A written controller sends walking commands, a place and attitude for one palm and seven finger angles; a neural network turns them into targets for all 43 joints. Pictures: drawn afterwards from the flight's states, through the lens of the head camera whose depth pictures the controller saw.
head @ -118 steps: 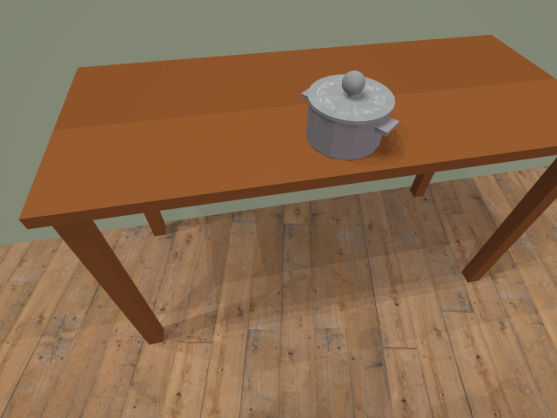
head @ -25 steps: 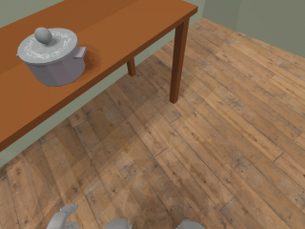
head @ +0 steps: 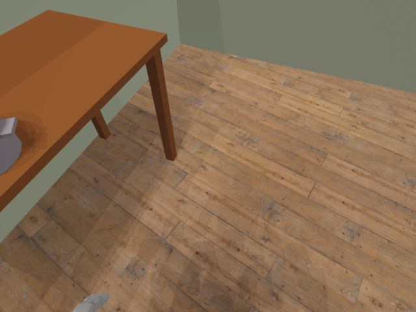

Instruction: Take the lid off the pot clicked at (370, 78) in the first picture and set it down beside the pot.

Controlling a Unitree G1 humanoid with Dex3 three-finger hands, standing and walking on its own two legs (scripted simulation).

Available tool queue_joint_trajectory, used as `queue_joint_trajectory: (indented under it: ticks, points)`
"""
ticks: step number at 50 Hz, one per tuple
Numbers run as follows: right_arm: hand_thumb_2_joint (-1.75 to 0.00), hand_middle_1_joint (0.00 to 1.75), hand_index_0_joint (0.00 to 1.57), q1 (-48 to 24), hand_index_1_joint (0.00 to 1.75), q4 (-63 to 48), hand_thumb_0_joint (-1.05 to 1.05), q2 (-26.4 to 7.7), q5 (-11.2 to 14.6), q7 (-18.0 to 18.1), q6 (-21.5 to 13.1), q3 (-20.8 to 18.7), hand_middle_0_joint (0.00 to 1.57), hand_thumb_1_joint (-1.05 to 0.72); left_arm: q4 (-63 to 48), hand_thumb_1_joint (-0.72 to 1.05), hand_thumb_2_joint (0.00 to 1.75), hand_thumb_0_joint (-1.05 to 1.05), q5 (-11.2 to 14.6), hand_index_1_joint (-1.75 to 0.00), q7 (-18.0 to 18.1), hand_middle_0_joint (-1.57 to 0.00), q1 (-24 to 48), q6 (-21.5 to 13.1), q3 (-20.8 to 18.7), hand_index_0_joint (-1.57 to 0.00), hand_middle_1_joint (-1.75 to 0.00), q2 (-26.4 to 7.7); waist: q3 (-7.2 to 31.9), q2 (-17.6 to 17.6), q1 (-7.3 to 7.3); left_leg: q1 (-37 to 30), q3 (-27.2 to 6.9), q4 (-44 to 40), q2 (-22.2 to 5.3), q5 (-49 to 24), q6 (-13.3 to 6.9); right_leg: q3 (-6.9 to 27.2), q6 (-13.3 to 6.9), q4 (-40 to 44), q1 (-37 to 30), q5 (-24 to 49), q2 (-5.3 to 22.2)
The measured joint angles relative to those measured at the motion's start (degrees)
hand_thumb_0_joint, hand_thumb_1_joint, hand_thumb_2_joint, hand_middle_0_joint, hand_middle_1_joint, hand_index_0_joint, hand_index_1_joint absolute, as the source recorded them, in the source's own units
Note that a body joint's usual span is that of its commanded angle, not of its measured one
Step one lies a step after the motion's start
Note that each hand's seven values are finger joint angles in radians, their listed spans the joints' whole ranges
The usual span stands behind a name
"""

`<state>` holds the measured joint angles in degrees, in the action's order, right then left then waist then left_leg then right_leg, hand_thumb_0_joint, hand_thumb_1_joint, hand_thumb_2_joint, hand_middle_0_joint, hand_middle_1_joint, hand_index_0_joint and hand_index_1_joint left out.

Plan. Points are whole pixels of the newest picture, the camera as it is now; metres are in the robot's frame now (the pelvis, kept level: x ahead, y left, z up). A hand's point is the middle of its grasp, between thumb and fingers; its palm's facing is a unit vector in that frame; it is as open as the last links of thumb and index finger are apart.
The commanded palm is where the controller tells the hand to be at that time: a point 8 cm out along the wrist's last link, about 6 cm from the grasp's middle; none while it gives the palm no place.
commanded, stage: walk to a spot facing it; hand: left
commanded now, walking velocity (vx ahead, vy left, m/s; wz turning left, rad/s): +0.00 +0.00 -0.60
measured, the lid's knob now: out of the picture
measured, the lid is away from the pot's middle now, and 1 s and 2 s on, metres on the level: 0.00 0.00 0.00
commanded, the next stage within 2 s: turn to face it in 1.22 s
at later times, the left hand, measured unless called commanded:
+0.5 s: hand out of the picture +0.11 +0.18 -0.17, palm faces -0.21 -0.96 -0.18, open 7.4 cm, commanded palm none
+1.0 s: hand (233, 245) +0.29 -0.05 -0.15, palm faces -0.54 -0.81 -0.23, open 7.4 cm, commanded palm none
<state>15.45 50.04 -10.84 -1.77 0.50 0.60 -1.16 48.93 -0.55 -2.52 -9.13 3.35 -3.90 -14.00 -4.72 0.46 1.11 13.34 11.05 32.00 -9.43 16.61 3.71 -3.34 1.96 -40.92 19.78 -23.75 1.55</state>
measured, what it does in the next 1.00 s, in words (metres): steps to the right, turning right: right foot, then left foot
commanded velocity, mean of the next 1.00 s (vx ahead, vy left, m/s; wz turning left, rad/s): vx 0.23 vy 0.00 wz -0.53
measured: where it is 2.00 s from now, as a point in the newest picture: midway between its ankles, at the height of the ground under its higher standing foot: (279, 285)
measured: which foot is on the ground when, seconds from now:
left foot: down 0.00-0.02, up 0.04-0.40, down 0.42-0.82, up 0.84-1.00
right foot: up 0.00-0.00, down 0.02-0.42, up 0.44-0.80, down 0.82-1.00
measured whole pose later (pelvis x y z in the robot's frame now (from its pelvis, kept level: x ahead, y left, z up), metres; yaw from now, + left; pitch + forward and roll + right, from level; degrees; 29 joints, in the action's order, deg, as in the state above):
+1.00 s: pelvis +0.10 -0.15 +0.00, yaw -33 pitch +0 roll +1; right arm 17.3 56.2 -14.3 -1.9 -0.2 0.2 -3.7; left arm 52.3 -1.0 -1.1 -10.3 -1.7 -3.0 -11.2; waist -3.9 0.7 2.3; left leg 28.6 5.2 63.2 -9.0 20.0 3.3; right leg -4.1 -3.9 -31.2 18.1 -13.1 -0.6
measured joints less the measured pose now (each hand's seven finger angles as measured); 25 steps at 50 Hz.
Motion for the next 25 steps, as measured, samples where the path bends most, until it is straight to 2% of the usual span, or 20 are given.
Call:
queue_joint_trajectory:
  ticks: [1, 2, 3, 4, 6, 8, 15, 18, 20, 21, 22, 23, 25]
  points:
    - [-0.9, 0.3, 0.21, 0.38, 0.3, -0.18, 0.01, -0.32, 0.15, -0.1, 0.06, -0.31, 0.21, -0.9, -0.25, 0.91, 0.9, 0.01, -0.05, -0.3, 0.01, -0.19, -0.21, -0.49, 0.12, -0.2, -0.3, -0.12, 0.12, 0.37, 0.08, 0.74, 0.28, 2.28, -0.72, 1.2, 0.58, -0.24, -0.89, 4.77, -1.99, 4.33, -0.09]
    - [-0.9, 0.3, 0.21, 0.2, 0.3, 0.02, 0.01, -0.79, 0.35, -0.16, 0.44, -0.72, 0.21, -0.9, -0.17, 0.91, 0.9, 0.01, -0.25, -0.3, 0.29, -0.19, -0.13, -1.17, 0.15, -0.2, -0.3, 0.0, -0.11, 0.97, 0.1, 2.37, -0.41, 6.78, -1.25, 4.68, 0.72, -0.28, -2.67, 5.27, -1.88, 7.56, -0.66]
    - [-0.9, 0.3, 0.2, -0.19, 0.3, 0.43, 0.01, -1.36, 0.47, -0.01, 1.15, -1.07, 0.21, -0.9, -0.03, 0.91, 0.9, 0.0, -0.18, -0.3, 0.7, -0.19, 0.01, -1.58, 0.29, -0.2, -0.3, 0.32, -0.47, 1.55, 0.29, 4.61, -2.6, 12.5, -0.74, 8.63, 0.58, -0.32, -3.76, 4.23, -1.53, 7.62, -1.09]
    - [-0.9, 0.3, 0.2, -0.66, 0.3, 1.01, 0.01, -1.93, 0.58, 0.23, 1.88, -1.41, 0.21, -0.9, -0.03, 0.91, 0.9, 0.0, -0.09, -0.3, 1.11, -0.2, -0.04, -1.79, 0.36, -0.2, -0.3, 0.72, -0.7, 1.9, 0.24, 6.85, -4.81, 18.11, 0.27, 11.11, 0.32, -0.17, -4.38, 3.86, -1.55, 6.96, -1.39]
    - [-0.9, 0.3, 0.2, -1.8, 0.3, 1.96, 0.01, -2.88, 0.58, 0.57, 2.81, -1.96, 0.21, -0.9, -0.11, 0.9, 0.9, 0.0, -0.04, -0.3, 1.8, -0.2, -0.67, -1.83, 0.34, -0.2, -0.3, 1.48, -0.92, 2.1, -0.24, 10.51, -7.44, 25.99, 2.03, 11.46, 0.15, 0.69, -4.85, 5.18, -2.2, 6.71, -2.04]
    - [-0.9, 0.3, 0.2, -2.92, 0.3, 2.12, 0.01, -3.42, 0.51, 0.62, 3.0, -2.35, 0.2, -0.91, 0.08, 0.9, 0.9, 0.0, -0.14, -0.3, 2.2, -0.2, -1.65, -1.65, 0.32, -0.2, -0.3, 1.9, -0.88, 1.63, -0.76, 12.58, -8.26, 28.32, 3.2, 9.67, 0.35, 2.11, -4.98, 7.19, -2.75, 7.89, -2.63]
    - [-0.9, 0.3, 0.2, -6.19, 0.3, 0.18, 0.01, -3.16, 0.82, 0.69, 2.08, -2.51, 0.2, -0.91, 1.72, 0.9, 0.9, 0.0, -0.46, -0.3, 2.12, -0.2, -5.09, -0.84, 0.51, -0.21, -0.3, 2.16, 0.07, -1.07, -2.23, 11.87, -9.42, 19.66, 6.45, 7.26, 0.42, 7.55, -5.21, 10.72, -2.9, 10.94, -4.73]
    - [-0.9, 0.3, 0.2, -6.89, 0.3, -0.57, 0.01, -2.47, 0.98, 0.83, 1.39, -2.14, 0.2, -0.91, 2.29, 0.9, 0.9, 0.0, -0.46, -0.3, 1.96, -0.2, -5.97, -0.58, 0.36, -0.21, -0.3, 2.09, 0.65, -1.98, -2.9, 9.07, -9.76, 13.63, 7.83, 7.6, -0.19, 9.52, -4.87, 10.83, -2.68, 11.32, -5.67]
    - [-0.9, 0.3, 0.2, -6.46, 0.3, -1.0, 0.01, -1.85, 0.95, 0.8, 0.58, -1.74, 0.2, -0.91, 2.53, 0.9, 0.9, 0.0, -0.39, -0.3, 1.74, -0.2, -6.73, -0.33, 0.16, -0.21, -0.3, 1.83, 1.58, -2.81, -3.18, 5.39, -9.44, 6.38, 8.77, 6.37, -0.92, 10.83, -4.42, 9.73, -2.16, 10.77, -6.15]
    - [-0.9, 0.3, 0.2, -5.75, 0.3, -1.47, 0.01, -1.84, 0.83, 0.79, -0.04, -1.42, 0.2, -0.91, 2.43, 0.9, 0.9, 0.0, -0.33, -0.3, 1.57, -0.2, -7.41, -0.15, 0.03, -0.21, -0.3, 1.84, 2.55, -2.52, -3.17, 2.84, -9.8, 1.01, 8.55, 7.68, -1.77, 11.11, -4.26, 8.08, -1.23, 9.19, -6.95]
    - [-0.9, 0.3, 0.2, -5.13, 0.3, -1.73, 0.01, -1.7, 0.51, 0.89, -0.66, -1.21, 0.2, -0.91, 2.52, 0.9, 0.9, 0.01, -0.2, -0.3, 1.34, -0.2, -7.64, 0.08, -0.13, -0.21, -0.3, 1.76, 3.16, -2.29, -2.72, 2.44, -10.08, -1.08, 8.23, 4.43, -2.45, 10.91, -3.85, 4.57, 0.36, 4.4, -7.52]
    - [-0.9, 0.3, 0.2, -4.54, 0.3, -1.77, 0.01, -1.36, 0.37, 1.04, -1.06, -0.87, 0.2, -0.91, 2.68, 0.9, 0.9, 0.01, -0.26, -0.3, 0.95, -0.2, -7.49, 0.26, -0.35, -0.21, -0.3, 1.46, 3.15, -2.51, -2.51, 2.43, -9.75, -0.88, 7.99, 0.93, -2.98, 9.52, -3.18, -0.1, 2.12, 0.71, -7.19]
    - [-0.9, 0.3, 0.2, -2.8, 0.3, -1.37, 0.01, -0.55, 0.03, 0.87, -1.43, -0.15, 0.2, -0.91, 3.01, 0.9, 0.9, 0.01, -0.81, -0.3, 0.11, -0.2, -7.06, 0.12, -0.88, -0.21, -0.3, 0.62, 3.07, -3.17, -2.31, 1.0, -8.66, -1.37, 7.35, -0.83, -3.36, 6.44, -2.17, -10.14, 5.81, -0.99, -5.62]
